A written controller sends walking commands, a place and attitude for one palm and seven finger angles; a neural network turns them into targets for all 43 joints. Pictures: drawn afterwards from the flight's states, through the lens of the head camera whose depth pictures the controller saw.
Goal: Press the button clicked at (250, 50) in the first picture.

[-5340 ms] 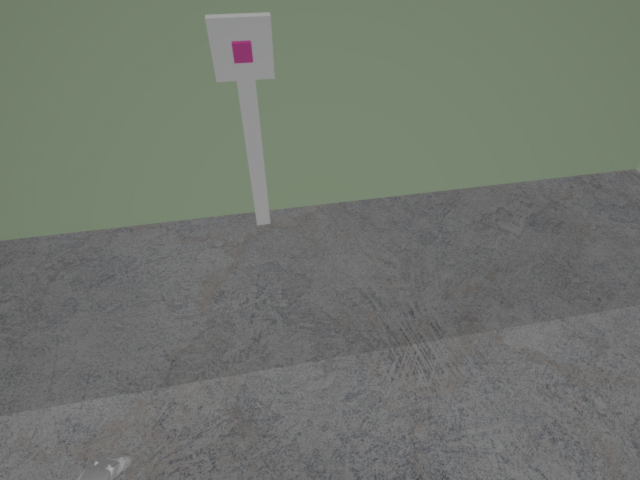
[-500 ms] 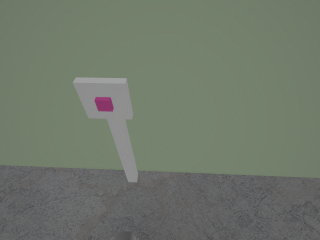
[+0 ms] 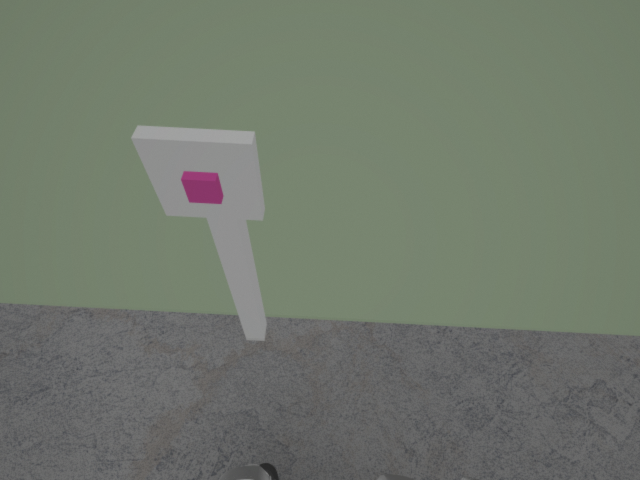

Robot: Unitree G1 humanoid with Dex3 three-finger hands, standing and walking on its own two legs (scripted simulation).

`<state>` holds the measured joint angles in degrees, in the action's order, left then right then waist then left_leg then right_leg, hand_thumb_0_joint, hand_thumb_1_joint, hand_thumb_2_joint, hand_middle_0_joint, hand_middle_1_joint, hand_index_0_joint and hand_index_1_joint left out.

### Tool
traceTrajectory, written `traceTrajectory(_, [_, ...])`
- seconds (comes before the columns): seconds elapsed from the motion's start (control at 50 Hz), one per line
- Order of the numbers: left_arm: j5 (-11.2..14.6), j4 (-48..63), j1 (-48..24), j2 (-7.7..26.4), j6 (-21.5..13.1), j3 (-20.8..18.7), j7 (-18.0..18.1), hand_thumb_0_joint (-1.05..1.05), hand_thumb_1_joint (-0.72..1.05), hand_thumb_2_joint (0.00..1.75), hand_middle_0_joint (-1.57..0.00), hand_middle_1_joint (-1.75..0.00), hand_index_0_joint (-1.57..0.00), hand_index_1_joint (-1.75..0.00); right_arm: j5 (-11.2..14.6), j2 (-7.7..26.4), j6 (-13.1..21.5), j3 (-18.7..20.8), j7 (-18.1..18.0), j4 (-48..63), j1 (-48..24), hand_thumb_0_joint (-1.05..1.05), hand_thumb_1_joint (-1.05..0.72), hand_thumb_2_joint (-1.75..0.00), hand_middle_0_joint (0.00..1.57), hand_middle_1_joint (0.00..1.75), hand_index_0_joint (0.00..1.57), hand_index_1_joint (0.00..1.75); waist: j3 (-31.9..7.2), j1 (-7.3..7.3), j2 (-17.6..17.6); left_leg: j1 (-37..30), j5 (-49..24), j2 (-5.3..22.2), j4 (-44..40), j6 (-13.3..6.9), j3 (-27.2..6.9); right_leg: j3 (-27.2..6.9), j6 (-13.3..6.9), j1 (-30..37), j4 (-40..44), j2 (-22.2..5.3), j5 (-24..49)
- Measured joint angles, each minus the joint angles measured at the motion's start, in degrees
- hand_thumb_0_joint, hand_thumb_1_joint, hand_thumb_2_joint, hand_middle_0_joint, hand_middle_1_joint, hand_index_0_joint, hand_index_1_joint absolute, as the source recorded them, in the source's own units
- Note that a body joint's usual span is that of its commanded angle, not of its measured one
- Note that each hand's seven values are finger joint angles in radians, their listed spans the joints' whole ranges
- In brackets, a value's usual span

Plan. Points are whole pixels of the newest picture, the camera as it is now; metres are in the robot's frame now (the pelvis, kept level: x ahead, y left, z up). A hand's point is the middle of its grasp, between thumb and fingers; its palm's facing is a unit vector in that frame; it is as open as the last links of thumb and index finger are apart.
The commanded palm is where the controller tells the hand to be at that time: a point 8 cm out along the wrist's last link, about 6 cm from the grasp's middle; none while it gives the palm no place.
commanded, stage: come to a stop and stand still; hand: left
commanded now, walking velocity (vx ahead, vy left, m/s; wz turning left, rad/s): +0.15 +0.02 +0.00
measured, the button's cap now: (203, 186) +0.53 +0.23 +0.00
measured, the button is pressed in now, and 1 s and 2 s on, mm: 0 0 0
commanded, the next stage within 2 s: look again from close up in 1.14 s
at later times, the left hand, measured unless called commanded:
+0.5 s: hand out of the picture -0.05 +0.14 -0.16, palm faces +0.13 -0.97 -0.22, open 7.3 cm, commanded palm none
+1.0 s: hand out of the picture +0.00 +0.25 -0.17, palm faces +0.03 -0.97 -0.22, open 7.4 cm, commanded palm none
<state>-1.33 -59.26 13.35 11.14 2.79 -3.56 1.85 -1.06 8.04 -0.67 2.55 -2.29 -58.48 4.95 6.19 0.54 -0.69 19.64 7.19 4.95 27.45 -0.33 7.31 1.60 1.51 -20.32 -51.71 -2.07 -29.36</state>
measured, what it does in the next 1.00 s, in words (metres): steps on the spot: right foot, then left foot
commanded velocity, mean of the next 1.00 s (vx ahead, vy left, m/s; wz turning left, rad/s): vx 0.04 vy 0.06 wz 0.00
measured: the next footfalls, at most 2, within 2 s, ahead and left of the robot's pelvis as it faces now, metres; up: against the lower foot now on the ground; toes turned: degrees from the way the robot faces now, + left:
right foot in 0.10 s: +0.01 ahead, -0.14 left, +0.00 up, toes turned +0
left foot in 0.60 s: -0.02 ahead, +0.11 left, +0.00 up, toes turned +6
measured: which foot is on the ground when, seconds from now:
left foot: down 0.00-0.10, up 0.12-0.58, down 0.60-1.00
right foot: up 0.00-0.08, down 0.10-1.00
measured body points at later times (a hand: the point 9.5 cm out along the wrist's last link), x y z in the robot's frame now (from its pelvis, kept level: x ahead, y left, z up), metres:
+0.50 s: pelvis -0.02 -0.03 +0.01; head +0.01 -0.04 +0.46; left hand -0.05 +0.19 -0.14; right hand -0.01 -0.27 -0.15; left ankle -0.05 +0.11 -0.71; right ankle -0.03 -0.14 -0.73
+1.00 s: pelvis -0.02 +0.06 +0.00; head -0.02 +0.06 +0.45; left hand +0.00 +0.30 -0.16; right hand +0.03 -0.17 -0.15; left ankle -0.06 +0.11 -0.73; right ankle -0.03 -0.14 -0.73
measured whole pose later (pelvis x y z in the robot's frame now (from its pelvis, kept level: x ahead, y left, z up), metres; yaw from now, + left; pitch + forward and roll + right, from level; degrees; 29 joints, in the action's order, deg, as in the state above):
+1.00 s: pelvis -0.02 +0.06 +0.00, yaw +1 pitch -1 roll +0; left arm -1.1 -59.6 14.8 10.9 1.0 0.3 2.0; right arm -1.0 11.0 1.0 -1.3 -1.7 -57.3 14.5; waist 1.1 0.3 -0.2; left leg 8.3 19.6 -4.1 28.6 -5.8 6.8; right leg -2.2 -0.2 -12.1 -30.3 -7.0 -17.5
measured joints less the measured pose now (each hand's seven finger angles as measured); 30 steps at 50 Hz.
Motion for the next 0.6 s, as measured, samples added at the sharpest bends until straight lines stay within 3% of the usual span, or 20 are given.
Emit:
traceTrajectory(0.08, [0.0,1.0,-0.4,1.2,-1.1,-0.2,-0.2,0.0,0.91,0.9,-0.19,-0.3,-0.2,-0.29,-0.3,1.6,-1.0,0.7,0.9,-1.2,2.5,-0.01,-0.92,-0.9,0.2,0.3,0.2,0.3,-2.3,-0.79,1.0,1.5,-0.4,0.4,1.7,1.5,-0.8,1.1,-0.5,6.0,14.4,-1.0,5.5])
traceTrajectory(0.14, [-0.5,0.3,0.4,0.2,-1.7,0.6,-0.1,0.0,0.91,0.9,-0.19,-0.3,-0.2,-0.29,0.1,2.9,-2.7,1.1,1.5,-2.5,5.2,0.0,-0.91,-0.9,0.2,0.3,0.2,0.3,-4.2,-1.09,2.7,2.9,9.5,0.0,7.0,2.3,-3.3,2.3,-1.7,8.0,18.0,-0.4,9.6])
traceTrajectory(0.18, [-0.5,0.2,2.0,-0.8,-1.8,1.3,-0.2,0.0,0.91,0.9,-0.19,-0.3,-0.2,-0.29,-0.1,3.4,-3.5,1.2,2.2,-3.3,7.2,0.0,-0.91,-0.9,0.2,0.3,0.2,0.3,-6.2,-0.41,2.6,3.6,12.8,-1.3,12.0,2.0,-4.5,2.0,-2.3,9.0,20.7,-0.4,11.0])
traceTrajectory(0.26, [-0.2,-0.7,3.8,-2.6,-2.4,2.1,-0.6,0.0,0.91,0.9,-0.2,-0.3,-0.2,-0.29,-0.3,4.1,-2.4,1.2,2.9,-3.7,10.0,0.0,-0.91,-0.9,0.19,0.3,0.2,0.3,-7.3,-0.44,1.9,3.3,9.9,-2.6,19.2,2.1,-4.9,1.0,-2.8,10.8,27.1,-0.5,15.0])
traceTrajectory(0.34, [-0.1,-0.8,3.9,-3.8,-3.1,2.2,-0.4,0.01,0.92,0.9,-0.2,-0.3,-0.2,-0.3,-0.3,4.7,-1.8,1.2,2.8,-4.2,12.6,0.0,-0.91,-0.9,0.19,0.3,0.2,0.3,-6.3,-0.61,2.6,2.2,9.2,-2.8,21.7,3.0,-5.4,2.6,-2.9,11.4,29.6,-0.2,16.3])
traceTrajectory(0.42, [-0.2,-0.9,4.3,-4.1,-3.7,1.9,-0.1,0.01,0.92,0.9,-0.2,-0.3,-0.2,-0.3,-0.1,4.5,-2.4,0.8,2.3,-4.8,13.1,0.0,-0.91,-0.9,0.19,0.3,0.2,0.3,-4.6,0.51,2.6,0.4,12.9,-2.9,19.8,3.6,-5.1,3.7,-2.7,10.8,29.1,-0.6,16.1])
traceTrajectory(0.52, [-0.4,-2.4,5.3,-3.7,-3.5,1.9,0.5,0.0,0.91,0.9,-0.2,-0.3,-0.2,-0.3,0.4,3.8,-1.9,0.0,1.9,-3.6,10.5,0.01,-0.91,-0.9,0.19,0.3,0.2,0.3,-3.1,1.7,1.3,-3.6,14.4,-3.2,10.0,3.2,-4.7,3.5,-1.3,9.2,26.4,-1.9,15.1])
traceTrajectory(0.6, [-0.3,-2.8,7.2,-3.5,-3.5,2.9,0.8,0.0,0.91,0.9,-0.2,-0.3,-0.2,-0.3,0.3,4.2,-0.3,-0.9,2.3,1.2,8.8,0.0,-0.91,-0.9,0.19,0.3,0.2,0.3,-4.0,0.16,3.1,-5.9,12.3,-2.8,5.5,0.9,-5.2,4.1,0.7,6.3,21.7,-1.4,13.0])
